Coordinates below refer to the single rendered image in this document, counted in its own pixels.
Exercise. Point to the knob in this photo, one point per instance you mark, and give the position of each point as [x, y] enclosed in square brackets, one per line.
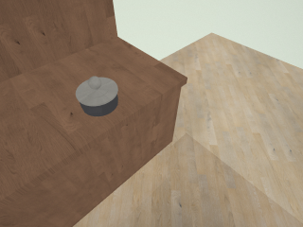
[94, 82]

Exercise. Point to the table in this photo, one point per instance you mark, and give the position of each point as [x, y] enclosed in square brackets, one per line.
[57, 163]

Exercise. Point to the lid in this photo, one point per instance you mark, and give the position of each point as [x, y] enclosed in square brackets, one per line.
[97, 97]

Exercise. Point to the pot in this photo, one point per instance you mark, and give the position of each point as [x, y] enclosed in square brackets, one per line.
[101, 110]

